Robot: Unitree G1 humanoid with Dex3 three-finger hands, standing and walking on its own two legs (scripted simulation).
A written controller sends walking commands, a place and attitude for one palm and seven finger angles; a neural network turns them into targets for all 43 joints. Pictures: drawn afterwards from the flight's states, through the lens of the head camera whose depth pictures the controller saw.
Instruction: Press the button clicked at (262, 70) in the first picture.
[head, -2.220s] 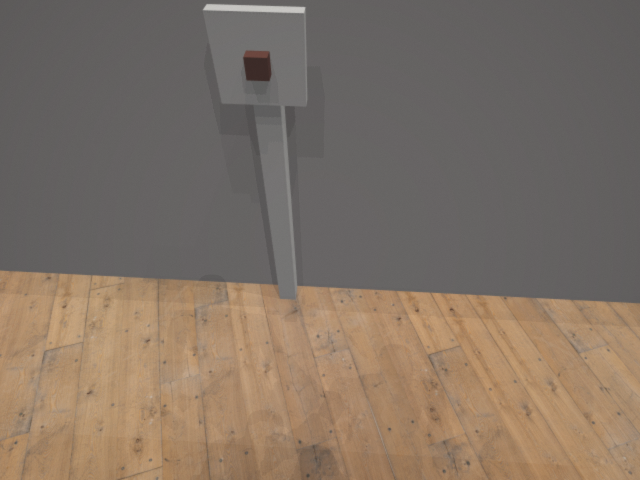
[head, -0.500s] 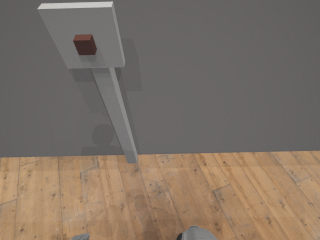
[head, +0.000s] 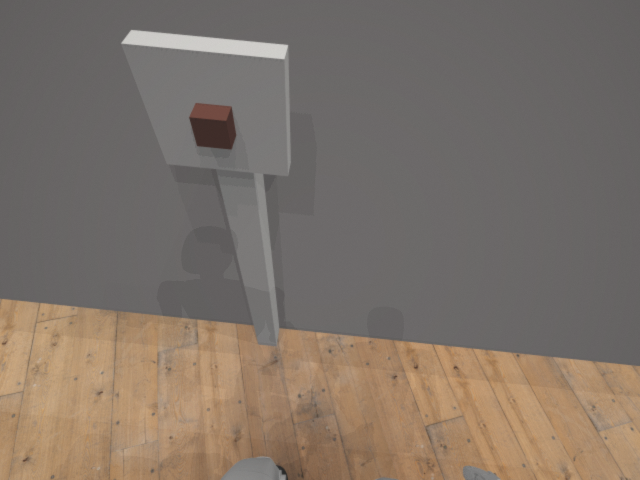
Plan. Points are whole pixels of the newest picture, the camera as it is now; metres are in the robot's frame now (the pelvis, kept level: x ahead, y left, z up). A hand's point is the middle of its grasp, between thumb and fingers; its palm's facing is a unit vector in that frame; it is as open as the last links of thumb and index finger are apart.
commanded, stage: come to a stop and stand still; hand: left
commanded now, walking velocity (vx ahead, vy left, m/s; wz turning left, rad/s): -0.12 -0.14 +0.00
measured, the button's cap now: (214, 124) +0.49 +0.20 +0.14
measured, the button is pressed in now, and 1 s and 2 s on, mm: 0 0 0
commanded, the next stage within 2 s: look again from close up in 0.88 s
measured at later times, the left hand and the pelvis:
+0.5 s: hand out of the picture -0.01 +0.13 -0.16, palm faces +0.02 -0.98 -0.22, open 7.3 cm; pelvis -0.04 -0.04 +0.01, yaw -1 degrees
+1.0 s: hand out of the picture -0.07 +0.14 -0.17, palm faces +0.02 -0.98 -0.18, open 7.4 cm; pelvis -0.05 -0.03 +0.01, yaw +0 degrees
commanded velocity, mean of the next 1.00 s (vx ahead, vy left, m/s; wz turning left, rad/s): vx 0.04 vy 0.03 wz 0.00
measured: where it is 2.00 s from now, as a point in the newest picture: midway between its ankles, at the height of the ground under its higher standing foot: outside the picture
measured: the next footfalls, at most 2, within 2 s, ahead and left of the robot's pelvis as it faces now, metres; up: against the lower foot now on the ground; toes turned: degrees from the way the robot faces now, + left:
right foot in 0.28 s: -0.04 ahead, -0.17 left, +0.00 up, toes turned -3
left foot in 0.52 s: +0.02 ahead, +0.09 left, +0.00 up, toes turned +2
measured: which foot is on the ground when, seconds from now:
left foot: down 0.00-0.30, up 0.32-0.50, down 0.52-1.00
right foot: up 0.00-0.26, down 0.28-1.00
